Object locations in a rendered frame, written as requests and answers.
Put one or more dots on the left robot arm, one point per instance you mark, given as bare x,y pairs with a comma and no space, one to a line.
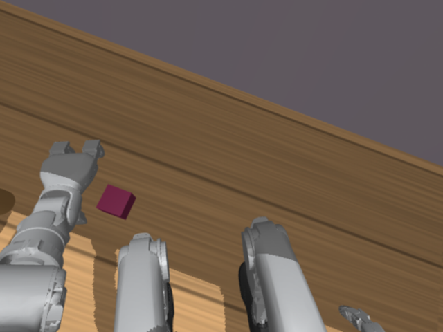
32,292

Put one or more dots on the left robot hand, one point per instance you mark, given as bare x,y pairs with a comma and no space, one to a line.
66,167

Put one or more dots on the right robot foot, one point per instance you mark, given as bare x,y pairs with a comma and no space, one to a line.
248,301

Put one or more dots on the right robot hand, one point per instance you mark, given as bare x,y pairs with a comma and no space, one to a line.
360,320

